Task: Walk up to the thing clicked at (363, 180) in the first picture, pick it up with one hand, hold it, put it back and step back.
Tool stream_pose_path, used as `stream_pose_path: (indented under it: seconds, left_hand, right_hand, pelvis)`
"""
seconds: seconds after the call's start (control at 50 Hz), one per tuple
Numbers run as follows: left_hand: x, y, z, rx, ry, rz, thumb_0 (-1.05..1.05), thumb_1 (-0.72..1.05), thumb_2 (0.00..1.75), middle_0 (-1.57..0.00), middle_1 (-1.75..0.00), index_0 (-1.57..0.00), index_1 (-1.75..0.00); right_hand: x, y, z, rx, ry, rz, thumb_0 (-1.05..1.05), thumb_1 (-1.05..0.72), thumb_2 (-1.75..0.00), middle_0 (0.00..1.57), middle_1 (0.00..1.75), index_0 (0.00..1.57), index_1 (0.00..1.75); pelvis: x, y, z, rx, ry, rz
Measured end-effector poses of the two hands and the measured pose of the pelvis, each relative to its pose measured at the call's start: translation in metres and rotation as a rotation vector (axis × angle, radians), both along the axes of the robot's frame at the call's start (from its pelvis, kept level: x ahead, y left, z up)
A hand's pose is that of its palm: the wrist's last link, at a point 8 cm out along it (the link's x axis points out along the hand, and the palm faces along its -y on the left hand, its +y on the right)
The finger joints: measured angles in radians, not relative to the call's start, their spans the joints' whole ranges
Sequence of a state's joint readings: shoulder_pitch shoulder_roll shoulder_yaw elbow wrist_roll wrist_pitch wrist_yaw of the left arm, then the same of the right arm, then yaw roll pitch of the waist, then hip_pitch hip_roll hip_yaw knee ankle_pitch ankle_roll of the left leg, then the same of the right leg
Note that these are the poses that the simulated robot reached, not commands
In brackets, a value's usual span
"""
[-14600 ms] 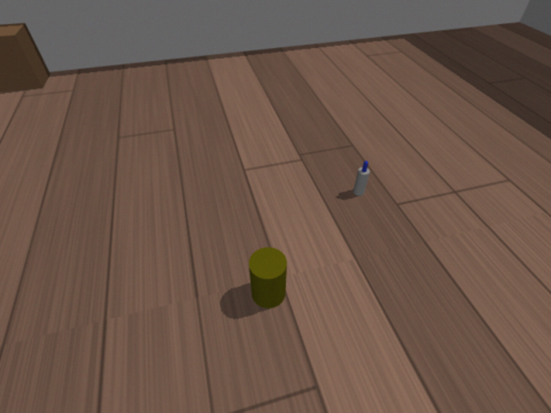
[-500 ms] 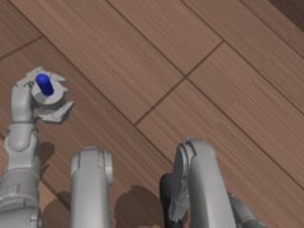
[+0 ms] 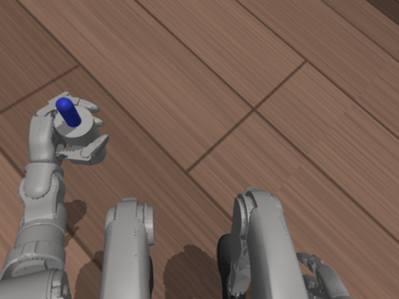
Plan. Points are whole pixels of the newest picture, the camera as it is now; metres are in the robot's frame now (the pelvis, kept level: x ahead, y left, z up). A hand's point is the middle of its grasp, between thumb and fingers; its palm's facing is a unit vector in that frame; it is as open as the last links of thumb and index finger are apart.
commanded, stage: settle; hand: left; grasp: from the side
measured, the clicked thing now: (80, 132) +0.44 +0.22 -0.04
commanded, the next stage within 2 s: lift in 0.32 s
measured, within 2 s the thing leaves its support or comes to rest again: neither
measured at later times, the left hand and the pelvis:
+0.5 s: hand (82, 129) +0.44 +0.21 -0.02, palm faces +0.05 -1.00 -0.05, open 8.0 cm; pelvis +0.00 +0.00 +0.01, yaw +1 degrees
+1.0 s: hand (64, 117) +0.42 +0.20 +0.07, palm faces +0.04 -1.00 -0.03, open 8.0 cm; pelvis +0.01 +0.00 +0.08, yaw +2 degrees
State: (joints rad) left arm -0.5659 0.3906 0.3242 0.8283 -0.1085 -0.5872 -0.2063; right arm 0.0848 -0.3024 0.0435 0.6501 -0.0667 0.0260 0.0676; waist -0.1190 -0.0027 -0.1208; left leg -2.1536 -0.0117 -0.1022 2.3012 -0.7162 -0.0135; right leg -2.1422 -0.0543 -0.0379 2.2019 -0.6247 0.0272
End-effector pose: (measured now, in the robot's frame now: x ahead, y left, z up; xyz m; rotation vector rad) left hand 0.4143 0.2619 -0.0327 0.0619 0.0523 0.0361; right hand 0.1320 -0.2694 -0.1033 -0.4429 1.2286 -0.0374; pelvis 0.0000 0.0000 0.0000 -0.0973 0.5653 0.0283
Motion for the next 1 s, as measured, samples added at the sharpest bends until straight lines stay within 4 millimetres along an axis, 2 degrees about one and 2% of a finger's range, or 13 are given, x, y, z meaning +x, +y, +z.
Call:
stream_pose_path:
  seconds: [0.62,0.84,1.0]
  left_hand:
    - [0.0,-0.005,0.027,-0.016,0.008,-0.003,0.0,-0.14,1.07,-0.82,-1.01,-0.85,-1.01]
    - [-0.011,-0.007,0.061,-0.03,0.013,-0.013,0.0,-0.14,1.07,-0.82,-1.01,-0.85,-1.01]
    - [-0.019,-0.006,0.106,-0.033,0.001,0.002,0.0,-0.14,1.07,-0.82,-1.01,-0.85,-1.01]
  right_hand:
    - [-0.012,0.003,0.009,0.04,0.0,-0.025,0.01,-0.92,-0.91,0.21,0.3,0.2,0.3]
    - [0.003,0.005,0.036,0.047,-0.067,-0.051,0.01,-0.92,-0.9,0.21,0.3,0.2,0.3]
    - [0.023,0.011,0.071,0.059,-0.122,-0.06,0.01,-0.91,-0.9,0.21,0.3,0.2,0.3]
  pelvis:
    - [0.0,-0.003,0.019,0.027,0.008,0.01]
    - [0.004,-0.003,0.046,0.03,0.017,0.008]
    - [0.009,-0.002,0.081,0.032,0.021,0.009]
